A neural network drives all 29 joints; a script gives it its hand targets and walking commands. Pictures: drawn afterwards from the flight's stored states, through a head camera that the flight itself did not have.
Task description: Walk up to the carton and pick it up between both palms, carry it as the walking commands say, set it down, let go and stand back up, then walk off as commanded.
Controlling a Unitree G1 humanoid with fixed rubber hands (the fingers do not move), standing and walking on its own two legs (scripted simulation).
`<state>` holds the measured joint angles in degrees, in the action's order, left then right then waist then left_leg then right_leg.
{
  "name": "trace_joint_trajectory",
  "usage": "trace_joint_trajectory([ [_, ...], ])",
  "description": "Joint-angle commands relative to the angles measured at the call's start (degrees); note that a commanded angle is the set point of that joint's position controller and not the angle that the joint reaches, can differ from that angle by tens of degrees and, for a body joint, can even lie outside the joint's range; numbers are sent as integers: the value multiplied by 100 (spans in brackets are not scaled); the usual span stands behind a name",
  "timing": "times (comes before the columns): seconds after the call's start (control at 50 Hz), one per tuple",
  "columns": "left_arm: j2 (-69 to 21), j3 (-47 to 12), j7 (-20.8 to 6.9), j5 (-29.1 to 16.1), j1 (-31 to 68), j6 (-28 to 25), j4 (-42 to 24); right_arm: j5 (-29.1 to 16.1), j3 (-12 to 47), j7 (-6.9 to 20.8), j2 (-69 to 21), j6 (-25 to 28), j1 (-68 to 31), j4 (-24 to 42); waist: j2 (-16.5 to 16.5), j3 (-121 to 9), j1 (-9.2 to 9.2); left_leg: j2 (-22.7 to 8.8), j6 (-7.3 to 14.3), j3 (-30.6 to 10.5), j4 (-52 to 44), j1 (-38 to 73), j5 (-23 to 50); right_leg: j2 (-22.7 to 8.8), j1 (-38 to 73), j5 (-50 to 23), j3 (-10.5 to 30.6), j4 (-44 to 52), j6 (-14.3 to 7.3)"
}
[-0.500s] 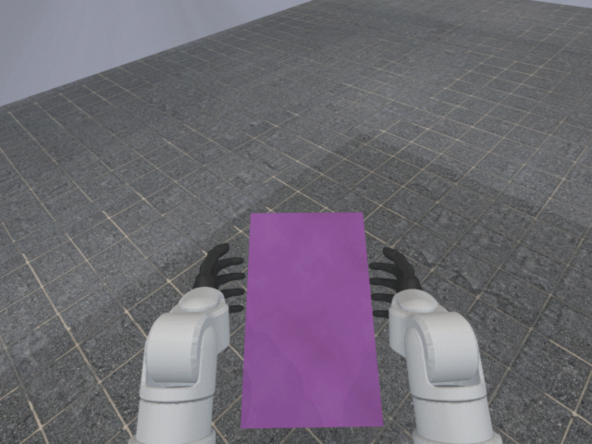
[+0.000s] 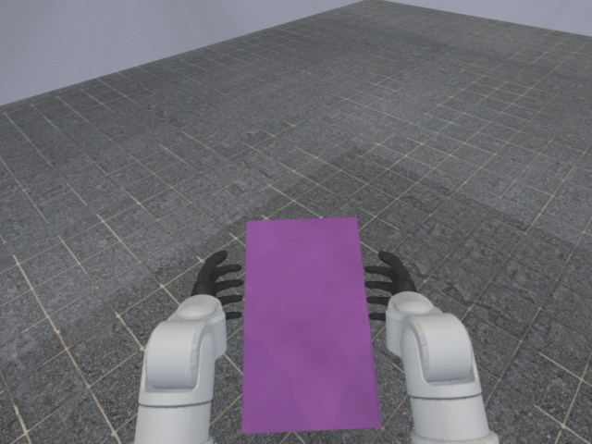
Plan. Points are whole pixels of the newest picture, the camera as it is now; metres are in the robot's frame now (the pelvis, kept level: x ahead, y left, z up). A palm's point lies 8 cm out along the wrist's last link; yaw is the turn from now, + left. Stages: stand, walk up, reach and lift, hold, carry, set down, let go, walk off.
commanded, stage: carry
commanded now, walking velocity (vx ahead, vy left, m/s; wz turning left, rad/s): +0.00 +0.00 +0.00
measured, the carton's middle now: (305, 323) +0.31 +0.01 -0.01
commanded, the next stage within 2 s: hold in 0.66 s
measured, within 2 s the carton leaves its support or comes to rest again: neither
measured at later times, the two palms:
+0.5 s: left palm (203, 311) +0.27 +0.13 +0.10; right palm (402, 308) +0.27 -0.11 +0.10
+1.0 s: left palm (201, 356) +0.24 +0.14 +0.03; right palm (395, 367) +0.23 -0.11 +0.02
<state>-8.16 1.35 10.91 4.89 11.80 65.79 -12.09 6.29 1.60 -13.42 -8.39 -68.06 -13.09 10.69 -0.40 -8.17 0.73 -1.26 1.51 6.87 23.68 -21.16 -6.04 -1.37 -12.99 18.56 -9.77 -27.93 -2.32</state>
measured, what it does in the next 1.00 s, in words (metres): stands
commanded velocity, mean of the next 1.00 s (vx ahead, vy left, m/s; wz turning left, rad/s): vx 0.00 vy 0.00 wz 0.00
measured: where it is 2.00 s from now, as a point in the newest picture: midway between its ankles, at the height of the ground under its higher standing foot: outside the picture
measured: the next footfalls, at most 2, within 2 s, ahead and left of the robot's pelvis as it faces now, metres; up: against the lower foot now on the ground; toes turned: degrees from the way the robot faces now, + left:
none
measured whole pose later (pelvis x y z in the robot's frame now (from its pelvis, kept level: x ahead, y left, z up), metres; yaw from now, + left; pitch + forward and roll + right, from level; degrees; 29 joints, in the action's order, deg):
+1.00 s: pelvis -0.04 +0.01 +0.00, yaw -8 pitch -5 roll +0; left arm -7.7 5.2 3.2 10.4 9.9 39.5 6.4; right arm 8.9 -1.3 -6.7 -8.0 -36.8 -11.4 -14.8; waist 0.9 3.5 6.0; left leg 0.5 0.4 -3.1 24.2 -14.3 -5.7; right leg 1.3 -9.4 15.1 -2.3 -29.2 -2.5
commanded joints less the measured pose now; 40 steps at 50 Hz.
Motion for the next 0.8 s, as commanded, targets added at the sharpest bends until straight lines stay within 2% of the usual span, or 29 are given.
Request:
trace_joint_trajectory([
  [0.0, -5803, -2808, -1102, -1751, 2090, -136, -854, -1570, 2451, 1211, -5866, 365, -1725, 838, 302, -1456, -56, -569, 90, -515, 201, 812, 543, -822, 608, -1740, 644, 353, 166],
  [0.26, -5669, -2709, -996, -1725, 2120, -47, -914, -1535, 2361, 1144, -5763, 274, -1715, 845, 306, -1395, -57, -576, 72, -532, 188, 700, 408, -823, 608, -1527, 665, 416, 181],
  [0.64, -5521, -2632, -953, -1660, 2115, -111, -844, -1445, 2271, 1131, -5638, 333, -1605, 702, 345, -1376, -66, -570, 75, -512, 262, 631, 465, -865, 726, -1873, 653, 368, 202],
  [0.66, -3511, -622, -1158, 350, 1464, -686, 1166, 565, 261, 1242, -3628, 1109, -586, -1309, 618, 2248, -312, 519, 139, -1426, 188, 1962, -609, -18, -774, -245, 1747, 860, 30],
  [0.68, -2502, 205, -1188, 167, 1377, -1126, 3177, 605, -861, 1204, -2703, 1573, -702, -3319, 725, 2085, -378, 598, 123, -1572, 303, 2086, 94, 44, -894, -621, 1795, 680, 85],
  [0.7, -2702, -576, -1241, 1, 1274, -1682, 2779, 424, -215, 1176, -2941, 2140, -865, -2388, 601, 1194, -344, 434, 157, -1668, 305, 2061, 580, 83, -764, -1107, 1941, 641, 88],
  [0.72, -2993, -1122, -1338, -144, 1035, -2049, 1849, 231, 421, 1225, -3435, 2496, -684, -1652, 401, 499, -145, 414, 108, -1653, 364, 2351, 1267, 74, -328, -1929, 1931, 574, 154],
  [0.74, -3531, -1728, -1411, -345, 683, -2302, 1094, -129, 1146, 1318, -3953, 2748, -483, -1203, 97, -325, 79, 431, 34, -1610, 506, 2942, 2573, 119, 51, -3174, 1856, 380, 172],
  [0.76, -3974, -2221, -1502, -519, 850, -2519, 590, -500, 1801, 1411, -4440, 2947, -844, -638, 78, -1324, 106, 402, 8, -1652, 629, 3237, 3388, 126, 605, -4036, 1905, 245, 242],
  [0.78, -4220, -2569, -1550, -600, 1339, -2662, 275, -757, 2117, 1523, -4698, 3100, -1528, -259, 56, -1959, 84, 406, -27, -1678, 671, 3247, 3575, 151, 1053, -4351, 1889, 114, 256],
])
